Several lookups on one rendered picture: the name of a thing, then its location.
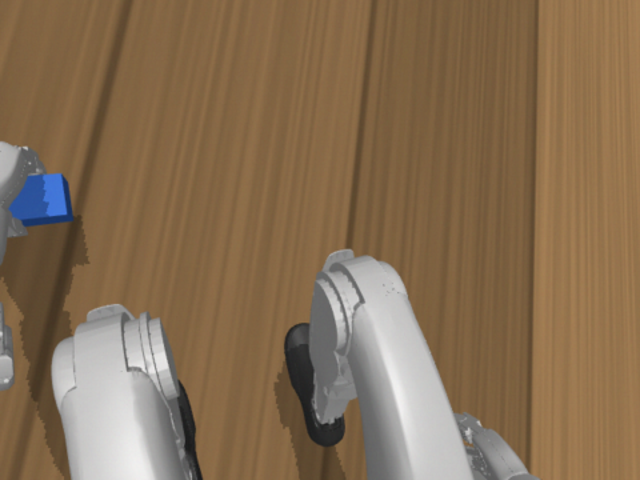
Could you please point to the left robot foot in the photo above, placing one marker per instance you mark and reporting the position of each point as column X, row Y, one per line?
column 189, row 432

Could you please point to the left robot hand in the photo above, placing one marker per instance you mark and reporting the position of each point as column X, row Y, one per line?
column 16, row 164

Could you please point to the right robot hand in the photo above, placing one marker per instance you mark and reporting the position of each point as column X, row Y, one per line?
column 491, row 458

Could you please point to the right robot foot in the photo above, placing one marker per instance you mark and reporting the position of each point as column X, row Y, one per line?
column 301, row 373

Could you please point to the small box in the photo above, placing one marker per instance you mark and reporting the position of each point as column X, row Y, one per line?
column 44, row 199

